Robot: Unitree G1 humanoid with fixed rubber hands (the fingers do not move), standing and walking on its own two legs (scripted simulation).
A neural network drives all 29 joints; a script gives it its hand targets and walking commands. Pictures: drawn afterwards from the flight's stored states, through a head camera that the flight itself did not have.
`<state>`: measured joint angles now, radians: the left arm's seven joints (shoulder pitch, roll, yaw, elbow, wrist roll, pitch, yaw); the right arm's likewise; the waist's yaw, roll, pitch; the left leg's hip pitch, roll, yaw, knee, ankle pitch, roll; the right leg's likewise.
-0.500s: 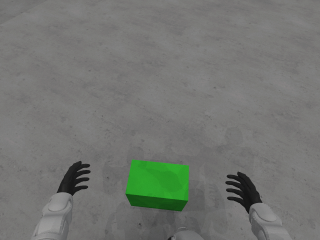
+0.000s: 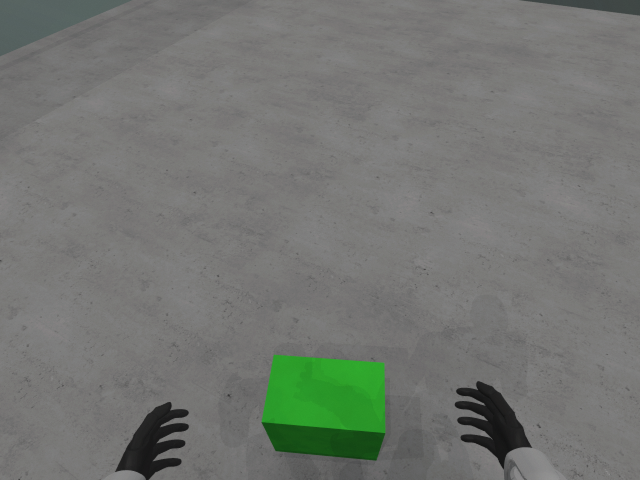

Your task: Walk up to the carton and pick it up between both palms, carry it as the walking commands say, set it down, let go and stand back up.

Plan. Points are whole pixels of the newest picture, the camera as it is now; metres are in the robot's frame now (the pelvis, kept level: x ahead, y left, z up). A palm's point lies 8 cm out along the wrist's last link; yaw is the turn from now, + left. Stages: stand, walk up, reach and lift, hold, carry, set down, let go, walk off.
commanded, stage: let go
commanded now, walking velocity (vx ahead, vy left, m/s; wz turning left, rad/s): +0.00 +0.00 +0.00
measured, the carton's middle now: (326, 409) +0.40 -0.02 -0.63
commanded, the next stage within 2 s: stand in 0.22 s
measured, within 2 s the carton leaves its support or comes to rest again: neither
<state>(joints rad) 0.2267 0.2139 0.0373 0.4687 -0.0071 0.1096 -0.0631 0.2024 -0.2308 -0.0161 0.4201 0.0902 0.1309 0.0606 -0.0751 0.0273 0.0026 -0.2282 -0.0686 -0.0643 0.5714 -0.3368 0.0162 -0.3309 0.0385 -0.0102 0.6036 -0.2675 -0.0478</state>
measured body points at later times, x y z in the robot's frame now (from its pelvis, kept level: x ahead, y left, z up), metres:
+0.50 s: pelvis +0.00 -0.01 +0.00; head +0.01 -0.02 +0.45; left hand +0.18 +0.26 -0.07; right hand +0.14 -0.26 -0.10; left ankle -0.02 +0.11 -0.73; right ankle +0.03 -0.08 -0.73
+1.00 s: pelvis +0.01 +0.00 +0.00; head +0.01 -0.01 +0.45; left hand +0.17 +0.27 -0.08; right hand +0.13 -0.28 -0.10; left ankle -0.02 +0.11 -0.73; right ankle +0.03 -0.08 -0.73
